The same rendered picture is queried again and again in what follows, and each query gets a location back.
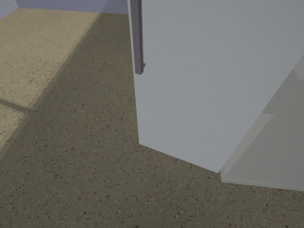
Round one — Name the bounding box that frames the handle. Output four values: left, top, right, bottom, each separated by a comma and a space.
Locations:
130, 0, 145, 75

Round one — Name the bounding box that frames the fridge door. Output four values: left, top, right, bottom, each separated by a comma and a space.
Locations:
127, 0, 304, 173

